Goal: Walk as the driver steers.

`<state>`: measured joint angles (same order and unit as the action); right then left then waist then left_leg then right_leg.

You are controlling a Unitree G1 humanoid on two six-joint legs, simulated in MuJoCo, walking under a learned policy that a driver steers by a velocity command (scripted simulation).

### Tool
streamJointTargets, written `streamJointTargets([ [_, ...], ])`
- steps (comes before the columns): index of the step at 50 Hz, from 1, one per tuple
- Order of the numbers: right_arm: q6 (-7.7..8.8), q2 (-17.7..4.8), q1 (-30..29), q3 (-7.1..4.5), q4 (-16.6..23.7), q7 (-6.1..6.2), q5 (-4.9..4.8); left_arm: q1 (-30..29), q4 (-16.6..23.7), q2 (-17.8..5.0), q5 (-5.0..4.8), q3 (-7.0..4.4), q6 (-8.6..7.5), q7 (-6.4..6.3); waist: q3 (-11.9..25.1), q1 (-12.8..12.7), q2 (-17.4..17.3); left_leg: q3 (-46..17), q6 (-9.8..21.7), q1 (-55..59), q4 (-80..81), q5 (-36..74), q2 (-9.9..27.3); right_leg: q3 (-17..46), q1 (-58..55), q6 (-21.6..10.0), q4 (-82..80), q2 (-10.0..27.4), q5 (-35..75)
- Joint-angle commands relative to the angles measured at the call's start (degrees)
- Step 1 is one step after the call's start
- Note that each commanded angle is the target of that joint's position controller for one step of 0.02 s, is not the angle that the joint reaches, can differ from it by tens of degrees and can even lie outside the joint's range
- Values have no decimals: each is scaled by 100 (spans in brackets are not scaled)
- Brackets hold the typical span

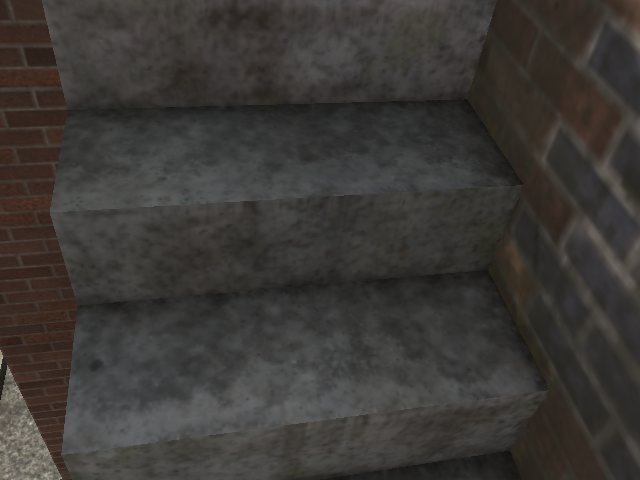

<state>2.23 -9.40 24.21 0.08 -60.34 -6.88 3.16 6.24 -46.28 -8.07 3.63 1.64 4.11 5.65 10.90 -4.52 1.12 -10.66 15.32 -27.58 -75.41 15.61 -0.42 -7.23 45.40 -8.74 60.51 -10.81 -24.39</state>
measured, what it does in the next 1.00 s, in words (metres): climbs: left foot 0.20 m higher, then right foot 0.20 m higher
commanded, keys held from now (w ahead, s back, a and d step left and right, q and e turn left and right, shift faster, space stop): w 0.70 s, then w+q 0.30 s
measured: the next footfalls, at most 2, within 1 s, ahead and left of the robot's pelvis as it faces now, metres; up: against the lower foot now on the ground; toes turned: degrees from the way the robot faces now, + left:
left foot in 0.44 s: +0.31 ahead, +0.12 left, +0.20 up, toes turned +3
right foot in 0.88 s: +0.52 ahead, -0.12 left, +0.39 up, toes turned +3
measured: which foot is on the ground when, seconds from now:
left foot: up 0.00-0.42, down 0.44-0.90, up 0.92-1.00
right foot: down 0.00-0.44, up 0.46-0.86, down 0.88-1.00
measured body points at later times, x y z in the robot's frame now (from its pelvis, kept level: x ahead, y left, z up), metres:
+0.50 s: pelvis +0.23 +0.03 +0.19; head +0.25 +0.01 +0.64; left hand +0.12 +0.24 +0.05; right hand +0.46 -0.11 +0.10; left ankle +0.27 +0.11 -0.45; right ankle +0.10 -0.07 -0.49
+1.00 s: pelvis +0.41 +0.01 +0.35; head +0.47 -0.01 +0.80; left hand +0.61 +0.25 +0.28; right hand +0.50 -0.26 +0.21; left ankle +0.29 +0.14 -0.18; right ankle +0.48 -0.11 -0.28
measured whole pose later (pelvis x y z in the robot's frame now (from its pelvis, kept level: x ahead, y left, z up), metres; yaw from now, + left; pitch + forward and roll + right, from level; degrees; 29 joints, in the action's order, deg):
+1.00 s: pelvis +0.41 +0.01 +0.35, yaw +4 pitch +3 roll -1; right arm 1.2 -16.6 14.1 -5.2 -46.9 -0.9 2.4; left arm 2.4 -34.8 -8.9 0.4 -0.1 -1.7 -11.7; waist -4.5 1.9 -4.9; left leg -8.0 -1.0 -33.7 -95.6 -8.8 -7.9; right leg -3.0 43.3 -0.6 71.4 3.4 -50.4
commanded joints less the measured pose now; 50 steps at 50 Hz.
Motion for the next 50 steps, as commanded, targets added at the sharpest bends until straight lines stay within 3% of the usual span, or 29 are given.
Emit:
streamJointTargets([
  [1, -180, -109, -241, -111, 552, 333, -215, 1938, -1349, 107, 240, -28, -521, 260, -717, -13, -252, -1879, 178, -4189, -4027, 174, -769, 4477, -2484, -875, -3304, 1520, -1101],
  [2, 574, 203, -897, 305, 1918, 747, 375, 297, -981, -339, -308, -41, -400, -492, -368, 1202, -968, -438, -764, -2572, -4484, -683, -437, 4110, -2224, 351, -3379, 2009, 79],
  [3, 682, 86, -1499, 295, 1965, 655, -122, 528, -967, -666, -376, -186, -411, -761, -497, 998, -1032, -68, -1170, -2899, -4711, -1476, -353, 3905, -2024, 420, -3855, 2058, -632],
  [4, 139, -418, -1640, 38, 1689, 408, -729, 8, -1022, -5, 196, -81, -561, 15, -1562, 825, 410, -707, -265, -4554, -5654, -1744, -241, 3104, -962, -23, -3940, 1870, -757],
  [7, -166, -74, -1438, 40, 1696, 428, -370, 1149, -1491, 461, 74, 16, -931, 285, -1496, 1161, 241, -44, 242, -5245, -6733, -2070, -266, 2718, -801, -407, -4009, 1616, -626],
  [8, 52, 1089, -1776, 330, 1920, 803, -2, 1625, -2046, -210, -460, -133, -1074, -604, -2078, 1079, -611, 583, -719, -5243, -6509, -2633, -40, 2366, -871, 15, -4099, 1860, -1218],
  [9, 347, 1061, -2772, 487, 2523, 1006, -513, 1893, -1856, -590, -879, -140, -630, -569, -1581, 668, -795, 599, -1463, -5850, -6764, -2110, 95, 2806, -1981, 492, -4203, 2267, 566],
  [10, 259, 999, -2962, 450, 2512, 851, -16, 1855, -1980, -3, -459, 16, -865, -927, -2596, 747, -841, 1355, -1319, -5842, -5917, -2619, 357, 2344, -872, 419, -4403, 1684, -573],
  [13, 79, 595, -3474, 348, 2670, 742, -294, 2722, -1898, -122, -495, -101, -929, -1360, -1827, 122, 514, 1869, -1215, -4658, -4494, -2753, 530, 2619, -1897, -229, -5649, 1941, 259],
  [14, 182, 792, -4350, 547, 3430, 837, -986, 2930, -1544, -574, -933, -192, -592, -1237, -1203, 338, -99, 1406, -1427, -4221, -3477, -2585, 845, 2548, -2484, -69, -5492, 2116, 1788],
  [15, 72, 696, -3230, 412, 2497, 670, -195, 2871, -1706, -529, -534, -308, -747, -1406, -1014, -51, 346, 2255, -959, -4099, -2967, -3151, 334, 1831, -3723, -88, -5768, 1818, 1907],
  [18, 110, 807, -2961, 333, 2164, 467, 79, 3187, -1546, -257, -487, -266, -939, -1514, -586, 135, 939, 2319, -475, -3956, -2502, -4505, 100, 1045, -5544, -85, -4654, 1922, 8078],
  [19, 313, 720, -4132, 420, 3154, 486, -860, 2632, -1022, -946, -1080, -302, -558, -1455, -805, 897, 245, 2559, -580, -1818, -255, -4732, -123, 932, -3957, 201, -4354, 2014, 12584],
  [20, -583, 502, -3727, 601, 3579, 149, -161, 3297, -2298, -1324, 361, -319, -688, 173, 901, 1268, 3393, 2027, -675, -1712, 639, -4625, -771, 2176, -4517, -1589, -4224, 2842, 16235],
  [21, -175, -65, -2441, 60, 2459, 329, -50, 2422, -758, -658, -477, -416, -1079, -782, 1153, 775, 353, 2017, -418, 158, 451, -4597, -621, 1025, -4999, -384, -2858, 2295, 12802],
  [22, -742, 62, -1312, 347, 2674, 492, -426, 3467, -2486, -1381, 543, -405, -1082, 629, 1751, 1931, 1675, 618, -373, 1365, 2423, -4033, -629, 2589, -3178, -1257, -2273, 2975, 15891],
  [23, -815, -709, 314, -48, 1812, 604, -301, 2104, -1989, -1668, 334, -674, -1045, 828, 1563, 2387, 354, 400, -413, 2665, 3776, -2543, -548, 2244, -2951, -918, -1013, 2625, 13275],
  [24, -637, -908, 1191, -73, 986, 558, -172, 2678, -2160, -643, 423, -404, -910, 991, 1924, 1694, -2165, -3645, 1788, 3876, 4369, 581, 1474, 2266, -182, -68, 2996, 737, 3082],
  [25, -488, -906, 1001, -241, 1051, 540, 19, 2044, -2093, -1112, -46, -655, -845, 774, 473, 1915, -228, -4316, 1169, 2591, 4662, -2963, 1489, 3620, 1506, -73, 5860, 215, 3056],
  [27, -65, -331, -393, -383, 195, 720, -369, 33, 64, 20, 59, -347, -1086, -401, -382, 666, 132, -1831, -159, 1639, 5017, -5237, 1408, 2280, 1934, -198, 6650, 530, 2002],
  [29, 191, 1301, -1348, 146, -209, 478, -94, -334, 644, 362, -531, 52, -1127, -777, -1072, 635, -363, -355, -474, 1250, 4955, -2447, 1283, 1984, 1983, 15, 6665, 435, 1239],
  [33, 238, -441, -2492, -120, 1190, 307, 9, 1102, -615, -256, -241, -326, -660, 274, -647, -672, -383, 1773, -438, -2611, 6177, -1996, -40, 336, -976, -63, 3947, 837, 2444],
  [34, 362, -962, -1240, -396, 284, 701, -324, 868, -172, -489, -524, -473, -603, -797, -1498, 64, -779, 1181, 329, -971, 6176, -1853, 638, 365, 288, 608, 5419, 283, 999],
  [36, 395, -1211, -194, -424, -5, 836, -399, -286, 781, -274, -442, -326, -616, -1484, -2400, 476, -1428, 267, 401, 1509, 6692, -1491, 1422, 896, 3492, 484, 6869, 1049, -860],
  [40, 256, -811, 789, -390, -78, 1032, -333, -1572, 1965, -271, -345, -89, -776, -1268, -1778, 977, -663, 375, -69, 2821, 6537, -1145, 1031, 732, 3550, 270, 4961, 1642, -1163],
  [43, 210, -2026, -334, -626, 948, 629, -794, 750, 1709, -875, -1456, -139, -854, -1634, 640, -395, -664, 895, -399, 584, 5240, 4466, 658, 22, -3654, 814, 210, 936, -1937],
  [44, 277, -1850, -458, -752, 843, 706, -392, 1317, 1094, -688, -850, -335, -602, -1520, 1279, -578, -152, 750, -344, 1114, 4302, 3552, 447, -188, -4068, 739, -302, 914, -205],
  [46, 274, -1186, -240, -611, 1366, 660, -494, 1831, 1260, -2232, -52, -807, -510, -1635, 2939, -769, 2705, 138, -1568, 139, -1814, -3020, -1167, 6343, -4899, -920, -3367, 3980, 3444],
  [50, -192, -282, -1513, -406, 2360, 508, 319, 688, 891, -867, -213, -551, -590, -2014, -525, 502, 324, -83, -1749, -2873, -4235, -2321, -748, 2969, -2775, -284, -1466, 2665, -265],
])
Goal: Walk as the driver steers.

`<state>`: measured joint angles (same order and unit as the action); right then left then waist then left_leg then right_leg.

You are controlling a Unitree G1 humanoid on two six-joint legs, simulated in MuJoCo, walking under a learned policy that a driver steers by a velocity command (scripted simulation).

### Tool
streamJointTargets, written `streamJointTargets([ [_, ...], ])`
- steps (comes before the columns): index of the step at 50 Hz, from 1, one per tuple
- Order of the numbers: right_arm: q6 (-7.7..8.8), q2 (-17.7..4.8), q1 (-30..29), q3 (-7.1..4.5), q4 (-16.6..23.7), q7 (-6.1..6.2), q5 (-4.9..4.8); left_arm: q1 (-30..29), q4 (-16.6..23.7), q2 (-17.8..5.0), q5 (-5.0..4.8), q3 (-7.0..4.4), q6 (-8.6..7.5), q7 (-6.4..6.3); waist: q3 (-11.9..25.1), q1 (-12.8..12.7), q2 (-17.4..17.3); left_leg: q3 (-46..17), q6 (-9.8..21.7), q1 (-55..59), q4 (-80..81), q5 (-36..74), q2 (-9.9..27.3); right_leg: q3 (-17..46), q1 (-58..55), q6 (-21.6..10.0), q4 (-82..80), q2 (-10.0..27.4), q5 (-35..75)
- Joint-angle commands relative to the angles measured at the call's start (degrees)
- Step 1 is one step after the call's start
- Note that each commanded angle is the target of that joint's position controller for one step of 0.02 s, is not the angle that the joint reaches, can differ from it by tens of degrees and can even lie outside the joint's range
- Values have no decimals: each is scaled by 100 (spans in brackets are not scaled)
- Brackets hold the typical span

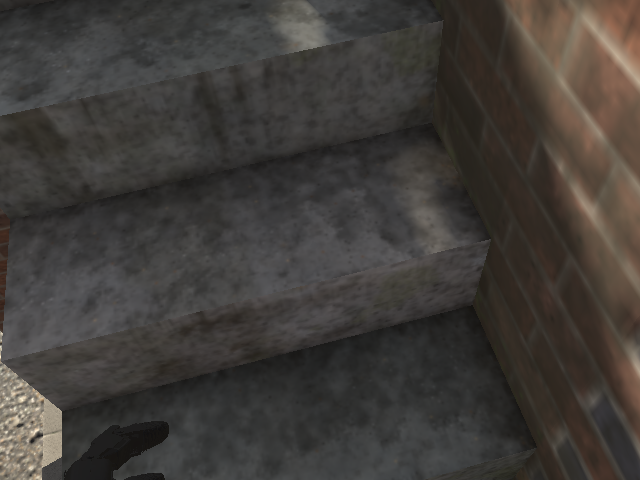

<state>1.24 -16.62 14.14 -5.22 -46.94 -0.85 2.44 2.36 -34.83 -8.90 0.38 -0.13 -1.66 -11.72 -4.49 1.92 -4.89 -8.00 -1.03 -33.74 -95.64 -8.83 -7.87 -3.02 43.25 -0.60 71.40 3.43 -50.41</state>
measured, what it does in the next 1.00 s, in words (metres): climbs, turning left: left foot, then right foot 0.20 m higher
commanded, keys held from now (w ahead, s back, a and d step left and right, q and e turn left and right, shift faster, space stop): w+q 0.54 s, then w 0.46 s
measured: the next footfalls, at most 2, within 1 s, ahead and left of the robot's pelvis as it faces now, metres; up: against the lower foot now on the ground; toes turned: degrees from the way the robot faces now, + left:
left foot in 0.26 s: +0.15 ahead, +0.19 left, +0.00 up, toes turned +5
right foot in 0.86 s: +0.40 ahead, -0.17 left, +0.19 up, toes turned +19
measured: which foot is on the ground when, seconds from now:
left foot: up 0.00-0.24, down 0.26-0.88, up 0.90-1.00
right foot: down 0.00-0.26, up 0.28-0.84, down 0.86-1.00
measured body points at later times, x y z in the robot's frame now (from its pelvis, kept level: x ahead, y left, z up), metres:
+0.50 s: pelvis +0.10 +0.07 +0.10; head +0.09 +0.07 +0.55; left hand +0.31 +0.33 +0.08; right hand +0.18 -0.18 -0.02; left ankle +0.11 +0.18 -0.61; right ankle +0.10 -0.03 -0.36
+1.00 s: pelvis +0.27 -0.03 +0.20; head +0.30 -0.03 +0.65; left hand +0.23 +0.23 +0.08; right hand +0.36 -0.22 +0.04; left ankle +0.18 +0.08 -0.31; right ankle +0.36 -0.17 -0.41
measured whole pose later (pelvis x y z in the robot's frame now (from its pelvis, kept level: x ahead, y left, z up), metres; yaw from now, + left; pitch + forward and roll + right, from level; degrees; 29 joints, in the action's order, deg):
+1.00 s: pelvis +0.27 -0.03 +0.20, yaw +22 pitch +5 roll -4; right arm 2.0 -11.3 24.0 2.8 -52.9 -4.4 0.8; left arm 20.3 -40.6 -14.0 1.8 0.2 -3.2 5.4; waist 3.2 -5.0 -6.2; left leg -10.6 2.5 -49.5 -105.2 2.1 -2.9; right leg 0.4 44.4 -2.4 75.9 -0.7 -38.1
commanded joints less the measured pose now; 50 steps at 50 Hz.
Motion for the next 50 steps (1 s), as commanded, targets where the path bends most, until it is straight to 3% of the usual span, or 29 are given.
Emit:
streamJointTargets([
  [1, -263, 419, -704, 190, 1153, -82, 579, 1102, -376, -563, 211, -350, -54, -288, 715, -84, 326, -132, -139, -2327, -2691, -90, -34, 2217, -2148, -844, -2494, 1098, 2390],
  [5, -684, 185, -128, 186, 1353, 58, 362, 155, -305, -307, 185, -217, -394, 232, 579, 826, 760, -581, -15, -1931, -2015, -127, 218, 1453, -1208, -558, -2677, 1212, 2036],
  [7, -715, 34, -174, 152, 1451, 71, 206, -100, -165, -654, 296, -296, -287, 347, 378, 971, 615, -117, -106, -1132, -446, 323, 297, 883, -626, -517, -2876, 1051, 2003],
  [9, -711, 32, 362, 239, 1441, -34, -253, -486, -41, -1126, 438, -378, -135, 388, 639, 1205, 1134, 875, -30, 772, 3057, -1430, 506, 100, -329, -432, -3391, 996, 2319],
  [11, -720, -47, 531, 187, 1412, -38, -432, 292, -68, -1674, 205, -546, -52, 352, 1145, 649, 1810, 1721, 296, 2481, 4071, -2224, 652, 400, -977, -644, -3680, 1561, 3433],
  [12, -695, -104, 1083, 80, 1352, -50, -302, 146, 16, -1794, 58, -607, -4, 465, 1213, 900, 1948, 1410, 436, 3121, 4465, -2076, 729, 344, -958, -542, -2859, 1556, 4270],
  [13, -590, -54, 1260, 29, 1025, -140, -231, 253, -53, -1366, 57, -566, 106, 604, 1070, 896, 673, 622, 767, 3211, 5397, -2677, 550, -115, -531, -422, -571, 851, 3112],
  [14, -416, -97, 997, 80, 1081, -337, -81, -27, 264, -717, 192, -322, 230, 649, 84, 725, -620, -832, 1238, 2311, 6063, -2350, 470, 13, 768, -245, 2071, 6, 2434],
  [15, -298, -1054, 425, -174, 1428, -171, -191, -169, 1005, -360, 377, -246, 243, 660, 375, 356, -1827, -4121, 1272, 1885, 8187, -4406, 1350, 800, 1505, -147, 2699, -114, 2762],
  [16, -237, -1203, -203, -226, 1611, -95, -188, -252, 1199, -450, 482, -248, 210, 675, 92, 32, -1321, -4807, 1349, 1030, 8746, -6059, 1786, 968, 1387, -20, 2939, 23, 3187],
  [18, -137, -799, -337, -130, 1452, -33, -158, -350, 1109, -685, 382, -254, 155, 714, -210, -138, -351, -3870, 1394, 395, 8350, -4787, 1726, 766, 1268, 128, 3680, -45, 3458],
  [22, 124, -443, 319, -72, 907, 62, -46, -208, 912, -642, 226, -245, 152, 711, 227, 111, -169, -2740, 1915, 872, 7760, -2790, 1395, 646, 1190, -83, 4425, -158, 3373],
  [25, 335, -643, 926, -135, 770, 28, 28, -797, 1229, -217, 141, -15, -79, 758, 258, 273, 383, -2939, 1869, 2002, 7457, -1154, 1807, 817, 2377, -317, 5643, -331, 2794],
  [28, 550, -694, 1186, -132, 734, 36, 23, -1010, 1270, -317, 120, -5, -196, 820, 594, 341, 869, -2753, 1783, 2874, 7349, -318, 2005, 789, 2902, -308, 5996, -304, 2877],
  [30, 592, -861, 1141, -116, 684, 67, 45, -1104, 1372, -307, 57, 14, -177, 811, 467, 360, 635, -2545, 1717, 2936, 7318, 50, 2006, 686, 3182, -226, 6009, -223, 2780],
  [31, 486, -97, 910, 435, 920, 80, -52, -551, 1068, -865, 265, 201, -198, 1376, 707, 525, 829, -2718, 1598, 2753, 6778, -272, 2226, 1645, 4176, -211, 5902, -387, 1511],
  [32, 337, -315, 1202, 402, 792, 39, -94, -420, 904, -712, 312, 160, -282, 1508, 776, 635, -58, -2772, 1722, 3178, 6944, 61, 2369, 1469, 4584, -335, 6475, -519, 960],
  [35, 371, -1019, 1617, 265, 503, 99, 35, -444, 1056, -656, 316, 248, -370, 1543, 896, 633, 119, -2440, 1462, 2932, 7306, -748, 2372, 957, 4383, -564, 6101, -259, 1241],
  [37, 465, -1231, 1691, 231, 370, 5, 166, -969, 1471, -873, 211, 215, -263, 1498, 669, 529, -407, -1974, 1132, 1772, 7590, -1020, 2165, 705, 3678, -558, 5212, -49, 1174],
  [39, 551, -1488, 768, 205, 439, -108, -7, -813, 1968, -844, 237, 288, -109, 1489, 1170, -397, -67, -1583, 736, 244, 8035, -675, 2141, 611, 1307, -439, 2420, 61, 193],
  [40, 445, -1647, 1156, 202, 281, -305, -40, -1604, 2108, -854, 189, 345, 66, 1607, 1405, -167, -217, -2032, 1230, -393, 8919, -887, 2270, 26, 328, -213, 1587, -339, -469],
  [41, 294, -1913, 823, 101, 358, -446, 4, -513, 1728, -869, 19, 317, 160, 1642, 1746, -560, -1052, -1691, 1211, -19, 8665, 899, 2244, 0, -574, 182, 1417, -607, 254],
  [42, 254, -2495, -163, -55, 473, -670, 51, 730, 1419, -1378, -178, 76, 153, 1646, 1906, -1592, -1465, -1179, 962, 783, 7496, 4772, 2048, 471, -1030, 251, -83, -846, 1665],
  [43, 312, -2380, -223, -83, 724, -573, -43, 1715, 656, -1631, 89, -120, 55, 1701, 2570, -1874, -625, -692, 1072, 1533, 5673, 7278, 1652, 285, -1618, 121, -1276, -1242, 2678],
  [44, 406, -1278, -29, 198, 1068, -598, 64, 2870, 105, -2579, 333, -407, -83, 1553, 3041, -1612, 1340, -516, 426, -1042, 3507, 4262, 731, 4309, -3387, -1404, -3021, 134, 3358],
  [45, 341, -989, 142, 266, 642, -590, 47, 3177, 311, -2573, 394, -415, -81, 1600, 2743, -1938, 1646, -1795, 275, -2380, 1365, 1877, 162, 7116, -3534, -1885, -3904, 914, 1084],
  [46, 422, -871, -216, 343, 578, -532, -46, 2941, 26, -2285, 257, -367, -232, 1641, 1709, -1675, 2142, -1147, 333, -3147, -485, 1642, 446, 6262, -2952, -2029, -4014, 952, 130],
  [47, 451, -743, 60, 396, 411, -448, -147, 2172, -42, -2050, 120, -373, -247, 1679, 1373, -1139, 2556, -704, 288, -3140, -1638, 1627, 691, 5565, -2183, -2054, -3922, 1065, 65],
  [50, 298, 30, 353, 613, 265, -262, -110, 684, -373, -556, 152, 16, -387, 1759, 554, -194, 1387, -475, 502, -3144, -2758, 672, 805, 3791, -626, -1774, -3935, 972, 427],
])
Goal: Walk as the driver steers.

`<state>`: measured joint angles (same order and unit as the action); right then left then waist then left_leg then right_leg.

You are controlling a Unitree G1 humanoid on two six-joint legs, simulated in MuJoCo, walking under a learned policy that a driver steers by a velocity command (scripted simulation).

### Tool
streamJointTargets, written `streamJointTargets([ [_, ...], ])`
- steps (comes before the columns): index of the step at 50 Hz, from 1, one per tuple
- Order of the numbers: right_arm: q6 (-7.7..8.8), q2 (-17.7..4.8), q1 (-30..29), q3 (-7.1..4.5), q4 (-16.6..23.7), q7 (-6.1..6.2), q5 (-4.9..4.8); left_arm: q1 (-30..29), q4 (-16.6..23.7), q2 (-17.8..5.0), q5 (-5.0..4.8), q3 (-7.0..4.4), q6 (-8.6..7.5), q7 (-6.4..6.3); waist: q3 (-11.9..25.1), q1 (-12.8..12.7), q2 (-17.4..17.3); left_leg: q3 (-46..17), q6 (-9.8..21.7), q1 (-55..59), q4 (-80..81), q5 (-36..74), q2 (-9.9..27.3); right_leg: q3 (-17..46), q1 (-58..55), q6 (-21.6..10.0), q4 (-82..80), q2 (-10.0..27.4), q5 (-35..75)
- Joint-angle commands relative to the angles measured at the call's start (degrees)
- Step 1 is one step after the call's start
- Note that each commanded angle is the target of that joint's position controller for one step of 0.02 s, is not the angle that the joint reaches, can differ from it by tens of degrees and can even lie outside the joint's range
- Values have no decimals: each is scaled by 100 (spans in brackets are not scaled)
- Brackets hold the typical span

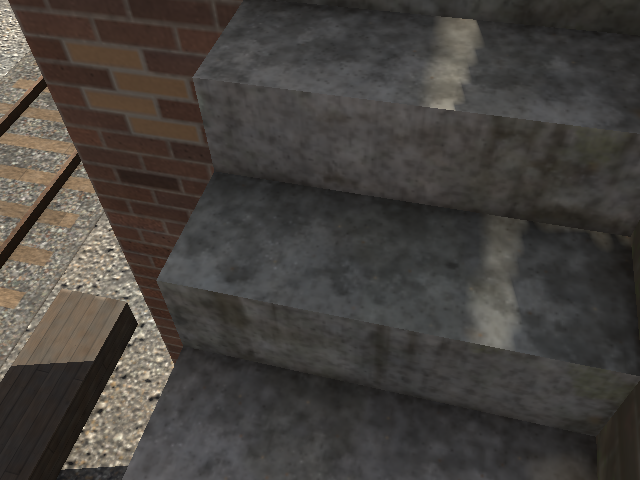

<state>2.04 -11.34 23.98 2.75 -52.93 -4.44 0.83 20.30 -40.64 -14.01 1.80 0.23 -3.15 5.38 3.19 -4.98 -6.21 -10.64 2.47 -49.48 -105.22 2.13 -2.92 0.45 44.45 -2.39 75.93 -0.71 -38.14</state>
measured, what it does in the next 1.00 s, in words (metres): climbs: left foot, then right foot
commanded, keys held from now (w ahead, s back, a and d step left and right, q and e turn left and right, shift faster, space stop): w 0.10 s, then no key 0.90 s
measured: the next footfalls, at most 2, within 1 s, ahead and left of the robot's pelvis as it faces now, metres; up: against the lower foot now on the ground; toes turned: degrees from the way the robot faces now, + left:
left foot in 0.28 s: +0.21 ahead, +0.19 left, +0.00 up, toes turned +0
right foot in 0.50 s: +0.16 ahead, -0.03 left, +0.00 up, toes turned -5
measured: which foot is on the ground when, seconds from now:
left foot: up 0.00-0.26, down 0.28-1.00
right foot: down 0.00-0.28, up 0.30-0.48, down 0.50-1.00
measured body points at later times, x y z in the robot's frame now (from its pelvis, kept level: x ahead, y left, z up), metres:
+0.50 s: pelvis +0.14 +0.08 +0.13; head +0.14 +0.10 +0.58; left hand +0.29 +0.29 +0.00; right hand +0.23 -0.13 +0.01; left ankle +0.17 +0.19 -0.61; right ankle +0.12 -0.03 -0.59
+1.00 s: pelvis +0.13 +0.10 +0.13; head +0.15 +0.09 +0.57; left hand +0.20 +0.33 -0.02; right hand +0.22 -0.12 -0.01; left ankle +0.17 +0.19 -0.61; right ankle +0.12 -0.03 -0.61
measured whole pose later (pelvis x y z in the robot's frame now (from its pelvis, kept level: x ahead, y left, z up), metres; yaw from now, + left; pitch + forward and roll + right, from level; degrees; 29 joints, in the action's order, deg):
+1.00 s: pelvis +0.13 +0.10 +0.13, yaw -2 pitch -1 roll +1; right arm -0.3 -7.6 13.7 -0.2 -46.1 -0.6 2.0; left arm 14.0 -56.0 -9.9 -1.8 0.1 -0.1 -5.2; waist -2.2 1.2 1.0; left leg 3.9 2.8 -14.3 -25.7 -10.9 -2.5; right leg -1.4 12.7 0.5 30.5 2.7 -17.2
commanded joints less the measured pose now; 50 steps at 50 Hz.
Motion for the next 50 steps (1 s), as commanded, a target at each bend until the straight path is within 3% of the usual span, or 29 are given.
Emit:
streamJointTargets([
  [1, 155, -421, -436, -138, 875, 139, 67, -1165, 7, 108, 38, 18, -312, -20, -94, 648, 1306, -243, 160, -1754, -1252, -610, 451, 3223, -1000, -1423, -4372, 1381, -865],
  [2, 88, -476, -440, -99, 864, 181, -12, -1358, -69, 16, 47, 19, -328, -79, -169, 644, 1432, -261, 73, -1872, -1072, -1264, 416, 2949, -1007, -1327, -4415, 1380, -944],
  [3, 45, -767, -602, -157, 1099, 196, -56, -1078, -220, -101, 121, 24, -401, -71, 85, 637, 1229, -241, -120, -1876, -335, -1156, 570, 2588, -1461, -1115, -4389, 1447, -396],
  [4, 16, -836, -725, -175, 1184, 248, -169, -1114, -272, -136, 130, 30, -469, -81, 4, 565, 1254, -130, -232, -1936, -139, -1670, 584, 2228, -1513, -1015, -4554, 1406, -230],
  [5, -36, -803, -857, -192, 1132, 174, -122, -1206, -259, -332, 99, -20, -472, -136, 36, 565, 1104, 234, -310, -1485, 326, -1562, 739, 1870, -1252, -964, -4629, 1399, 78],
  [6, -36, -831, -949, -204, 1232, 119, -182, -1141, -196, -564, 73, -111, -506, -165, 63, 586, 863, 470, -427, -1044, 1009, -1533, 902, 1444, -1024, -722, -4865, 1341, 396],
  [7, -112, -892, -630, -250, 1084, 37, -131, -1342, -235, -911, 165, -250, -501, -206, -43, 708, 894, 1001, -503, 50, 1600, -1338, 783, 715, -616, -514, -5168, 1012, 741],
  [8, -283, 254, -1256, -106, 1224, 38, -45, -1054, -279, -858, -481, -346, -187, -931, -131, 1160, 838, 817, -45, 1633, 3800, -2126, 935, 338, -514, -222, -5522, 1330, 2230],
  [9, -325, 191, -1057, -141, 1086, 60, -43, -885, -223, -851, -483, -253, -105, -1108, -160, 929, 1304, 1214, 113, 2131, 3962, -1954, 706, 49, -800, -213, -5548, 1247, 2342],
  [11, -337, -57, -901, -266, 1015, 111, -38, -616, -164, -733, -446, -269, 17, -1126, -222, 843, 1514, 1326, 202, 2584, 5476, -1962, 651, 97, -1766, -280, -5621, 1456, 2489],
  [12, -221, -53, -771, -290, 889, 141, -15, -705, -98, -587, -367, -236, 141, -997, -202, 882, 979, 1578, 107, 2604, 6976, -1487, 347, -111, -2747, -241, -4970, 1192, 3842],
  [13, -76, 11, -582, -331, 889, 181, -38, -243, -240, -649, -310, -300, 187, -949, -273, 1017, 1274, 1717, 84, 3134, 8543, -1510, -35, -374, -3272, -314, -3789, 954, 5320],
  [14, 27, -126, -114, -391, 717, 143, -17, -61, -218, -724, -303, -386, 156, -909, -342, 1123, 1170, 1385, 4, 3886, 8962, -1310, -9, -293, -2794, -318, -2584, 877, 5203],
  [15, 34, -355, -11, -364, 560, 130, -24, 411, -351, 177, -259, -158, 135, -797, 117, 625, 7, 100, -219, 4880, 7985, 1399, 1225, -572, -1473, -75, -1145, 554, 2116],
  [16, 20, -613, -112, -349, 756, 214, -17, 589, -265, 665, -585, 8, 247, -749, 855, 563, -1468, -698, 145, 4630, 8319, 2535, 1881, -232, -1699, 268, -1166, 457, 1595],
  [17, 45, -283, -618, -273, 834, 223, -35, 376, -345, 553, -587, 15, 306, -778, 385, 508, -1008, -636, 246, 3759, 8596, 1916, 1773, -54, -2114, 435, -909, 506, 1642],
  [18, 22, -134, -1046, -195, 833, 243, 48, 76, -343, 409, -549, -8, 320, -805, -20, 404, -761, -308, 254, 3321, 8783, 1097, 1571, -42, -2072, 512, -952, 414, 1709],
  [19, 8, -260, -1285, -183, 1048, 302, 237, -65, -347, 129, -504, -92, 299, -820, -264, 294, -904, -88, 168, 3254, 8740, 1242, 1427, -96, -1981, 613, -1018, 414, 1794],
  [21, 10, -466, -1554, -261, 1225, 360, 165, -550, -190, -10, -412, -46, 273, -814, -285, 254, -537, 435, 86, 3200, 8766, 1369, 1148, -160, -2393, 508, -2266, 416, 1754],
  [22, 18, -508, -1315, -305, 1198, 398, 123, -831, -132, -6, -439, -25, 229, -816, -206, 402, -428, 483, 142, 3541, 8771, 1437, 1107, -236, -2504, 429, -3105, 280, 1623],
  [24, 86, -151, -1247, -307, 1230, 396, 5, -563, -334, -34, -396, -52, 185, -958, 246, 215, -224, 492, 264, 3978, 8263, 1779, 1083, -70, -3174, 369, -4049, 389, 2820],
  [25, 92, -24, -1285, -322, 1258, 342, 7, -508, -432, -246, -430, -92, 158, -1048, 275, 263, 133, 610, 188, 3878, 8099, 843, 937, 192, -3400, 364, -4557, 547, 3800],
  [26, 67, 36, -1178, -347, 1258, 289, 25, -622, -464, -321, -354, -92, 129, -1106, 240, 433, 360, 699, 186, 3608, 8055, -233, 837, 333, -3645, 286, -4758, 737, 4599],
  [27, 50, 123, -792, -377, 1252, 257, 66, -791, -482, -448, -282, -116, 96, -1107, 57, 663, 1190, 695, 198, 3443, 8228, -593, 842, 334, -3845, 143, -4607, 928, 5480],
  [28, 26, 116, -478, -403, 1095, 263, 64, -864, -512, -271, -279, -81, 92, -1102, 26, 749, 1444, 618, 196, 3398, 8406, -725, 838, 311, -4000, 56, -4596, 1004, 5639],
  [29, 1, 154, -474, -396, 960, 305, 76, -858, -618, -53, -319, -16, 134, -1082, -183, 750, 1378, 645, 196, 3383, 8501, -619, 777, 213, -3813, 55, -4628, 962, 5114],
  [32, -52, -54, -824, -424, 975, 315, 101, -663, -733, -50, -391, -49, 161, -1026, -77, 567, 963, 730, 187, 3848, 8347, 142, 777, 146, -3492, 31, -4726, 830, 4379],
  [34, -62, -35, -855, -421, 992, 323, 88, -615, -842, -117, -407, -78, 163, -1024, -5, 601, 863, 751, 187, 3958, 8366, 133, 779, 138, -3464, 45, -4761, 821, 4165],
  [50, -185, -17, -934, -366, 1002, 392, 110, -512, -1375, -97, -353, -123, 249, -1077, -404, 652, 596, 757, 239, 3531, 8569, -1435, 763, 169, -3036, 4, -4967, 724, 2865],
])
